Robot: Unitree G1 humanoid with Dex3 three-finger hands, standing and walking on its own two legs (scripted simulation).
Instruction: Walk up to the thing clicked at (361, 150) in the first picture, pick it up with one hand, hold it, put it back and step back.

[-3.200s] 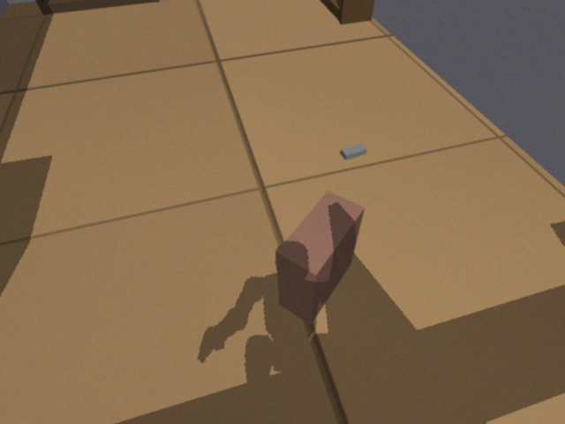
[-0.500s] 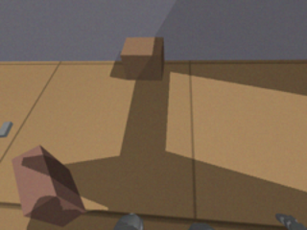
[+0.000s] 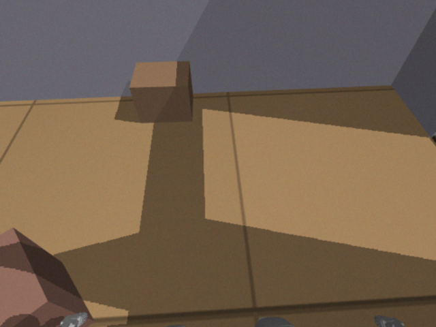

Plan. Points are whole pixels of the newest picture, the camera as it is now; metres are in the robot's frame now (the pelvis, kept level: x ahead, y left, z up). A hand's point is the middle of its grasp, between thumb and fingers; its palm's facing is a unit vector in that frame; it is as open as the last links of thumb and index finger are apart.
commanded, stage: walk up
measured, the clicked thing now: out of the picture +0.79 +1.38 -0.73
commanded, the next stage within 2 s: stand in 0.52 s
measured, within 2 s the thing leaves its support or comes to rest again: neither
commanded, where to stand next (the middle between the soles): +0.06 +0.01 m, yaw -2 degrees
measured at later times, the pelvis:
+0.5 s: pelvis +0.00 +0.01 +0.02, yaw -4 degrees
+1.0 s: pelvis +0.01 +0.01 +0.03, yaw -1 degrees
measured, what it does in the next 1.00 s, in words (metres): stands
